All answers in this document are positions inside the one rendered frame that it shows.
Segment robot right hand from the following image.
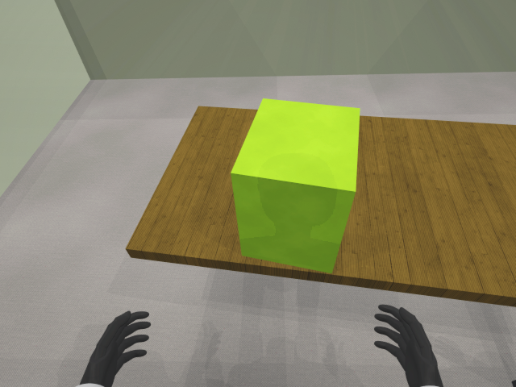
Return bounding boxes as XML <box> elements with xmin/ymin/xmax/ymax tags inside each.
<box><xmin>374</xmin><ymin>305</ymin><xmax>443</xmax><ymax>387</ymax></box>

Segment table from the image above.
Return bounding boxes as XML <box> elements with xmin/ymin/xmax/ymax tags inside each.
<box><xmin>126</xmin><ymin>106</ymin><xmax>516</xmax><ymax>387</ymax></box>

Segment robot left hand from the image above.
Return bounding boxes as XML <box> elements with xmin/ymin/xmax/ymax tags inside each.
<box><xmin>80</xmin><ymin>311</ymin><xmax>151</xmax><ymax>387</ymax></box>

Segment carton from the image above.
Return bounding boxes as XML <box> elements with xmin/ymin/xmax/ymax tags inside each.
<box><xmin>231</xmin><ymin>98</ymin><xmax>360</xmax><ymax>273</ymax></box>

